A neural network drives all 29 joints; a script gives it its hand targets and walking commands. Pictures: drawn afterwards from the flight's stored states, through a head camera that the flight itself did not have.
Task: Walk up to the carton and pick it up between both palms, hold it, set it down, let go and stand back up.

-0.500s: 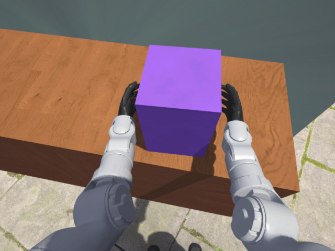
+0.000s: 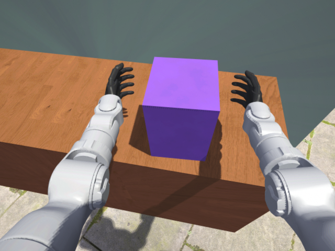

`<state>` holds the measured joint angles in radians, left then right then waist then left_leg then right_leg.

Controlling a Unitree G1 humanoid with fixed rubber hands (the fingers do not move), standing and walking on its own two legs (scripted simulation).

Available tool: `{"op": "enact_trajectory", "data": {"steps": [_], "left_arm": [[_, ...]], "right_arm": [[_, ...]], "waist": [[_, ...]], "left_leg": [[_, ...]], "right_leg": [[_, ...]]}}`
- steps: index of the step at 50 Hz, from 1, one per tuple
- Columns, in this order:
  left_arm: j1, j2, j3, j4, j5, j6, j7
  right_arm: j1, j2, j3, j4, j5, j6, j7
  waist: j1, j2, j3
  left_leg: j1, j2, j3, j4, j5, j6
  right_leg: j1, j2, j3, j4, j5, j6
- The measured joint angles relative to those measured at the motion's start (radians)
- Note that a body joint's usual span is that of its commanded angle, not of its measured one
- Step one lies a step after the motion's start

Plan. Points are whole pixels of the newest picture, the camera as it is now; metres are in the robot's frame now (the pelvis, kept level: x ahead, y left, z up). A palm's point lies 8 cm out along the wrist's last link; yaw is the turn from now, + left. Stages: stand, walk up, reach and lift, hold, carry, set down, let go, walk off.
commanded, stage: set down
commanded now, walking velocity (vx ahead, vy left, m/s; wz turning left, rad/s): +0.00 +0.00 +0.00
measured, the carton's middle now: (181, 112) +0.46 +0.01 +0.03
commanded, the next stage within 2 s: let go in 0.62 s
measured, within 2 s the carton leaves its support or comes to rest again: neither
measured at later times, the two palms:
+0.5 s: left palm (104, 64) +0.45 +0.18 +0.20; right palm (266, 78) +0.44 -0.17 +0.18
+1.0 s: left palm (102, 109) +0.39 +0.19 +0.12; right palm (255, 114) +0.40 -0.16 +0.11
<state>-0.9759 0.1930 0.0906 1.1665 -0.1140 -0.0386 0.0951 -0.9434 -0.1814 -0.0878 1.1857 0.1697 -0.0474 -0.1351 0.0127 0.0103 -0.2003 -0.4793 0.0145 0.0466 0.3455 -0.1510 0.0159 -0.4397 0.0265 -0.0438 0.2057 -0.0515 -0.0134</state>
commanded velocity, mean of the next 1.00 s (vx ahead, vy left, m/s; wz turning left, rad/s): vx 0.00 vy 0.00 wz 0.00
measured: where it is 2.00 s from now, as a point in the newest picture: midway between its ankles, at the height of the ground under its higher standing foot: outside the picture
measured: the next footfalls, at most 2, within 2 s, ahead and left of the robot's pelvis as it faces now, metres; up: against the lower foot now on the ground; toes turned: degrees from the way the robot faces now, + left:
none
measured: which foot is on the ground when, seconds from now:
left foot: down 0.00-1.00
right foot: down 0.00-1.00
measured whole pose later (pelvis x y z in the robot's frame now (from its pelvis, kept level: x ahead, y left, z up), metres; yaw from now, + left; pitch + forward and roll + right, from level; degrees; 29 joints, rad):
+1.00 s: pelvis +0.00 +0.00 +0.01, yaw +2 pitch +5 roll -1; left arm -0.67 0.19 0.12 0.55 -0.07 0.37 0.04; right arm -0.66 -0.16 -0.02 0.66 0.25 0.24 -0.20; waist -0.01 -0.02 -0.05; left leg -0.24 0.00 0.02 0.29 -0.14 0.02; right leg -0.20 0.02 -0.07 0.17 -0.06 -0.02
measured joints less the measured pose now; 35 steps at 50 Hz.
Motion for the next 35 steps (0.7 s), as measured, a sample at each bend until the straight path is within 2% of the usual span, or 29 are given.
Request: {"op": "enact_trajectory", "data": {"steps": [5, 11, 16, 20, 27, 32, 35], "left_arm": [[-0.039, 0.013, -0.028, 0.014, -0.045, 0.037, 0.005], [-0.111, 0.057, -0.075, 0.013, -0.112, 0.1, 0.018], [-0.212, 0.103, -0.114, 0.053, -0.164, 0.152, 0.019], [-0.283, 0.139, -0.124, 0.101, -0.188, 0.189, 0.001], [-0.291, 0.168, -0.1, 0.126, -0.179, 0.21, -0.027], [-0.205, 0.158, -0.061, 0.027, -0.141, 0.228, -0.037], [-0.143, 0.14, -0.028, -0.055, -0.102, 0.259, -0.039]], "right_arm": [[-0.052, -0.035, 0.044, 0.002, 0.053, 0.055, 0.009], [-0.156, -0.039, 0.061, 0.013, 0.088, 0.13, 0.006], [-0.241, -0.03, 0.06, 0.03, 0.09, 0.201, -0.014], [-0.28, -0.021, 0.041, 0.04, 0.067, 0.254, -0.036], [-0.251, -0.022, 0.012, -0.004, 0.045, 0.306, -0.057], [-0.183, -0.026, 0.021, -0.102, 0.063, 0.311, -0.062], [-0.138, -0.032, 0.045, -0.165, 0.081, 0.32, -0.063]], "waist": [[-0.006, -0.025, 0.016], [-0.008, -0.026, 0.016], [-0.013, -0.012, 0.019], [-0.035, -0.004, 0.035], [-0.072, -0.014, 0.037], [-0.075, -0.021, 0.045], [-0.066, -0.023, 0.062]], "left_leg": [[0.002, 0.006, 0.007, 0.006, 0.009, -0.002], [-0.02, 0.005, 0.005, 0.003, 0.032, -0.006], [-0.031, 0.006, -0.01, 0.019, 0.034, -0.01], [-0.018, 0.004, -0.03, 0.027, 0.031, -0.012], [0.017, -0.001, -0.043, 0.015, 0.024, -0.012], [0.056, -0.002, -0.033, -0.013, 0.024, -0.008], [0.093, -0.004, -0.022, -0.033, 0.025, -0.005]], "right_leg": [[-0.014, 0.004, 0.006, 0.035, -0.002, -0.004], [-0.052, 0.003, 0.003, 0.066, 0.0, -0.011], [-0.06, 0.004, -0.012, 0.086, -0.006, -0.016], [-0.039, 0.002, -0.032, 0.093, -0.016, -0.02], [-0.002, -0.002, -0.044, 0.084, -0.028, -0.023], [0.04, -0.002, -0.033, 0.045, -0.019, -0.019], [0.077, -0.002, -0.022, 0.017, -0.01, -0.015]]}}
